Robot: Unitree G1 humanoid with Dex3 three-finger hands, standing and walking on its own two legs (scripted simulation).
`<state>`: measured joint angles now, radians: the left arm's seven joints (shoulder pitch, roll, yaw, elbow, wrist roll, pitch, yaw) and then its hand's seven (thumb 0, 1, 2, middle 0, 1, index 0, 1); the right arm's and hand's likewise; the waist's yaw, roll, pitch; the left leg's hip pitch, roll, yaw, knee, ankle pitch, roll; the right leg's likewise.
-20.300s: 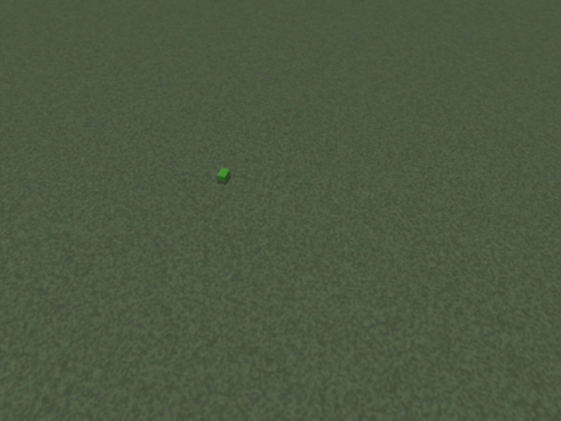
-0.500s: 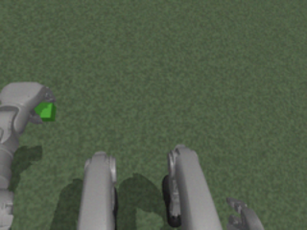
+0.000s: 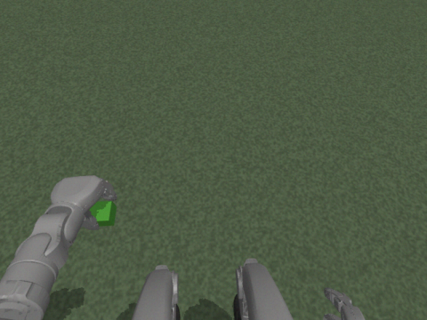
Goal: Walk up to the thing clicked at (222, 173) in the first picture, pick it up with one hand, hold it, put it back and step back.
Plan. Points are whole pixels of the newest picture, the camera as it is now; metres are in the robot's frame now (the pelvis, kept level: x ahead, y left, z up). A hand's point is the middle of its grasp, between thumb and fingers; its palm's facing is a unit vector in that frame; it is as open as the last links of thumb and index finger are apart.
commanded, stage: lift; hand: left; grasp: from above
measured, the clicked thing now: (99, 214) +0.36 +0.24 -0.12
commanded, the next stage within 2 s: hold in 0.52 s
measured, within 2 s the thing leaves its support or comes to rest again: neither
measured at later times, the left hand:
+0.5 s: hand (76, 187) +0.36 +0.23 +0.02, palm faces -0.45 -0.06 -0.89, open 7.2 cm
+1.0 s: hand (70, 163) +0.38 +0.23 +0.07, palm faces -0.47 -0.04 -0.88, open 7.2 cm
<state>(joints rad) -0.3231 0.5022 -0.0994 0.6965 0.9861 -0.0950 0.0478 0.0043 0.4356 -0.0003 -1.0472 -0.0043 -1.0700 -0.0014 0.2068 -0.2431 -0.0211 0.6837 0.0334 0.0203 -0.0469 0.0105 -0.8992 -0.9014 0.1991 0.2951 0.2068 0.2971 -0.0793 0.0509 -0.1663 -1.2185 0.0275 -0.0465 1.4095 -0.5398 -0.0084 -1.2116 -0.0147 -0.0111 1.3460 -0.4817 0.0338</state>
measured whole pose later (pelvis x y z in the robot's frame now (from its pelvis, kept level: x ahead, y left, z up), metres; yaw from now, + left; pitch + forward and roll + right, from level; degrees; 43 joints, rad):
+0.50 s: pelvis +0.03 +0.00 +0.09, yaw -1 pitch +11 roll -1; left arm -0.33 0.42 -0.17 0.80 1.00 -0.04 0.10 0.00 0.44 0.00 -1.02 -0.04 -1.06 -0.02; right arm 0.25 -0.24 -0.05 0.72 0.04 -0.02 -0.05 0.01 -0.90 -0.90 0.20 0.29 0.21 0.30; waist -0.05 0.04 -0.09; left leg -0.72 0.03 0.00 0.94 -0.41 -0.01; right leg -0.73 -0.01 0.02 0.89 -0.35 0.03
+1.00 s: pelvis +0.07 +0.01 +0.12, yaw -1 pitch +7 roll -1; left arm -0.28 0.42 -0.20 0.71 1.01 -0.03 -0.01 0.00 0.44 0.00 -1.02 -0.06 -1.06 -0.01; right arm 0.24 -0.24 -0.05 0.70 0.05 0.03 -0.05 0.01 -0.90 -0.90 0.20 0.29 0.21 0.30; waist -0.02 0.04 -0.08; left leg -0.48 0.02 0.02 0.73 -0.37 0.00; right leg -0.50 -0.02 0.03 0.69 -0.32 0.04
